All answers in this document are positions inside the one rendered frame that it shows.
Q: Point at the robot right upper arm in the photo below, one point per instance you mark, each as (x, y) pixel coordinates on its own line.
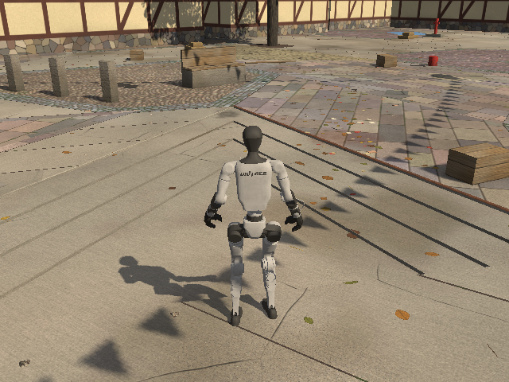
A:
(278, 167)

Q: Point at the robot left forearm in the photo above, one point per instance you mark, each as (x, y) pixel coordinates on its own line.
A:
(213, 207)

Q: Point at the robot left foot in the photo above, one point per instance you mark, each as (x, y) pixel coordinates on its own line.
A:
(235, 320)

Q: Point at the robot right hand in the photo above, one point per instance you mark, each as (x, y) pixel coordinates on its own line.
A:
(292, 220)

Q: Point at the robot left hand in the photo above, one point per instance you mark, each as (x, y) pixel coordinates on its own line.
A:
(207, 220)

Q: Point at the robot right foot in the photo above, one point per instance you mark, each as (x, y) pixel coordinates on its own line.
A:
(272, 313)

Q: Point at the robot right forearm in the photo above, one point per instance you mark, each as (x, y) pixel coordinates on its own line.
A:
(293, 207)

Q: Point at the robot foot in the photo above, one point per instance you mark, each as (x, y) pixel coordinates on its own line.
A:
(272, 313)
(235, 320)

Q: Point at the robot left upper arm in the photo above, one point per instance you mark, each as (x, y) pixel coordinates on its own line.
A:
(223, 182)

